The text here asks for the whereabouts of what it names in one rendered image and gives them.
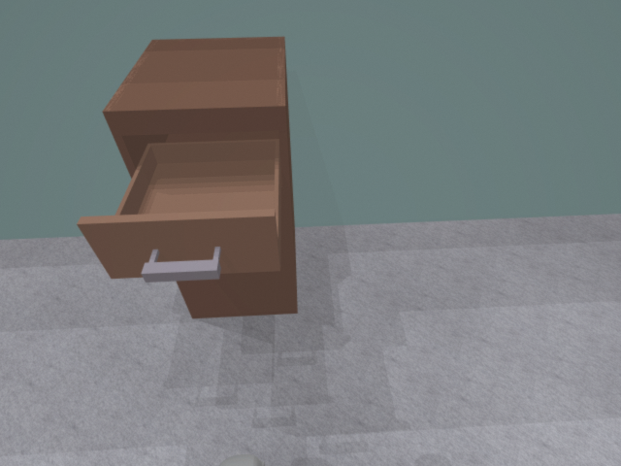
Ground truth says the cabinet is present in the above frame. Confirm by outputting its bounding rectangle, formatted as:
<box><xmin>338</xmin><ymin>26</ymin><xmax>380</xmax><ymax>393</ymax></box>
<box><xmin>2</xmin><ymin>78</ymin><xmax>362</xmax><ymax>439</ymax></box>
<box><xmin>103</xmin><ymin>37</ymin><xmax>298</xmax><ymax>318</ymax></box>

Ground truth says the drawer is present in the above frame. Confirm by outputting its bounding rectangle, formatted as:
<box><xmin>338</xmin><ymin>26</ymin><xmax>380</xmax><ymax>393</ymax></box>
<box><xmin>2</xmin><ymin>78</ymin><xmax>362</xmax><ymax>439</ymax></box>
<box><xmin>77</xmin><ymin>139</ymin><xmax>281</xmax><ymax>279</ymax></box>

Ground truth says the handle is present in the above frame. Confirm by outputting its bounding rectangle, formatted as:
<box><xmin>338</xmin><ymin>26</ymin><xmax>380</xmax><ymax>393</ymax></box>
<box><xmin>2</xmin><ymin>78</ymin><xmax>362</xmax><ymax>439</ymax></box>
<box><xmin>141</xmin><ymin>247</ymin><xmax>221</xmax><ymax>283</ymax></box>

